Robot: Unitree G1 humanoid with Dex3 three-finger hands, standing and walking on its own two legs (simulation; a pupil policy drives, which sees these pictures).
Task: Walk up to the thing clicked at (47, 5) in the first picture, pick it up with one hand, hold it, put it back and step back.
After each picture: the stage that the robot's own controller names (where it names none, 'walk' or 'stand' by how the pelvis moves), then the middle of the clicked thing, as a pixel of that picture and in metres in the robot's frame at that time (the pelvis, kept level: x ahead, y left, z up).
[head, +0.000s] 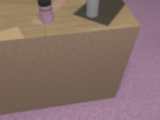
stand; (46, 10) +0.76 +0.20 +0.06
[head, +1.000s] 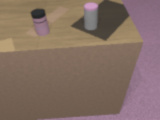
walk; (40, 22) +0.67 +0.24 +0.07
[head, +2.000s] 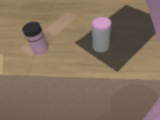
rise first; (36, 39) +0.50 +0.21 +0.09
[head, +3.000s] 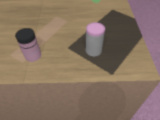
stand; (29, 45) +0.48 +0.21 +0.07
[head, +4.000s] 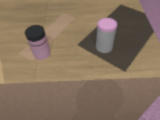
stand; (38, 43) +0.47 +0.18 +0.08
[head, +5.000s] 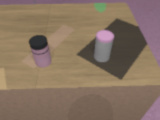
stand; (41, 51) +0.47 +0.18 +0.06
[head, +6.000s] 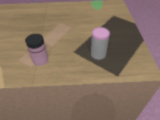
stand; (37, 50) +0.48 +0.19 +0.06
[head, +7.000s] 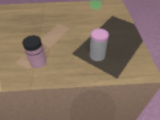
stand; (35, 52) +0.47 +0.20 +0.06
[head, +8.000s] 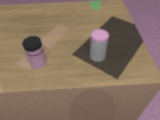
stand; (35, 53) +0.46 +0.20 +0.06
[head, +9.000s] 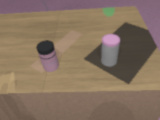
rise first; (48, 56) +0.46 +0.18 +0.06
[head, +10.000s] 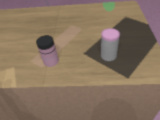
go down; (48, 51) +0.48 +0.19 +0.06
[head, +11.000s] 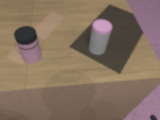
go down; (29, 45) +0.46 +0.16 +0.08
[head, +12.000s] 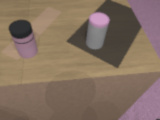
approach; (24, 40) +0.47 +0.18 +0.09
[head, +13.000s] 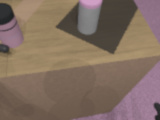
close in; (6, 27) +0.48 +0.19 +0.13
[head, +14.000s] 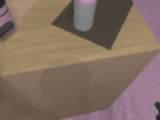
lift; out of the picture +0.53 +0.20 +0.13
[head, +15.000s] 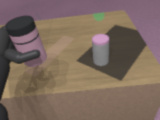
lift; (28, 42) +0.33 +0.14 +0.27
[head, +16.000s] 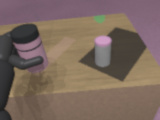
hold; (31, 49) +0.32 +0.15 +0.25
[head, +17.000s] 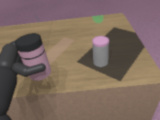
hold; (34, 57) +0.32 +0.14 +0.22
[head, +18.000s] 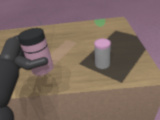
crouch; (37, 52) +0.33 +0.13 +0.24
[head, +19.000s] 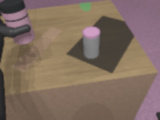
crouch; (18, 21) +0.45 +0.17 +0.24
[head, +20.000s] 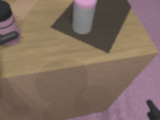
lower; (4, 24) +0.50 +0.18 +0.12
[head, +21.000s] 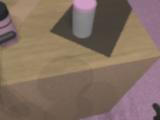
lower; (1, 25) +0.49 +0.19 +0.12
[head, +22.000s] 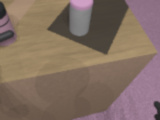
lower; out of the picture +0.50 +0.19 +0.12
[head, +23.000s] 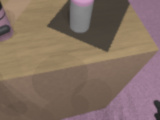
lower; out of the picture +0.51 +0.20 +0.13
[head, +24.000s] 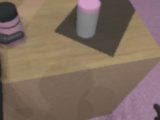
loosen; (10, 25) +0.49 +0.18 +0.13
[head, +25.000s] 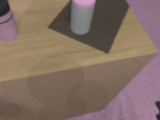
rise; (1, 20) +0.50 +0.18 +0.13
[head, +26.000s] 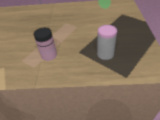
sink last; (46, 44) +0.49 +0.18 +0.10
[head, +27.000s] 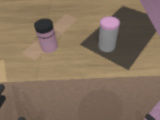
stand; (46, 36) +0.51 +0.17 +0.10
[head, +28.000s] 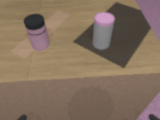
stand; (37, 33) +0.50 +0.18 +0.12
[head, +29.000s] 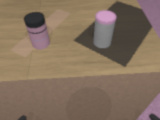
stand; (37, 31) +0.50 +0.17 +0.13
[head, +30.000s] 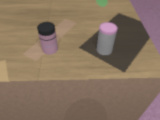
stand; (48, 38) +0.52 +0.16 +0.08
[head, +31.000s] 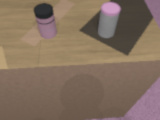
walk; (46, 22) +0.55 +0.14 +0.08
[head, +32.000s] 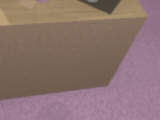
walk; out of the picture +0.74 +0.20 +0.08
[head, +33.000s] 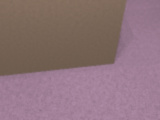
stand; out of the picture +1.08 +0.23 +0.08
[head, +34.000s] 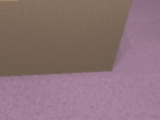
stand; out of the picture +1.11 +0.16 +0.07
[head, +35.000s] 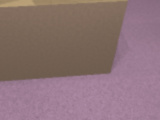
stand; out of the picture +1.10 +0.17 +0.06
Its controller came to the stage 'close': yes
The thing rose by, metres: 0.20
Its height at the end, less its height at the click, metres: +0.00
